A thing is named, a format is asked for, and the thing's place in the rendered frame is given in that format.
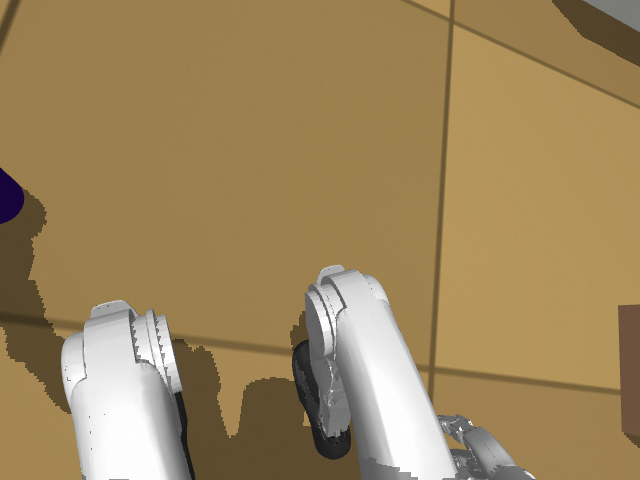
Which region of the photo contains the right robot foot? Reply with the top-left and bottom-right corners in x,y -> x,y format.
292,340 -> 351,460

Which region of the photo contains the left robot foot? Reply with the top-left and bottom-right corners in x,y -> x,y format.
175,391 -> 195,480

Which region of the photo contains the right robot hand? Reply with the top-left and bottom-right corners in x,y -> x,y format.
437,414 -> 517,480

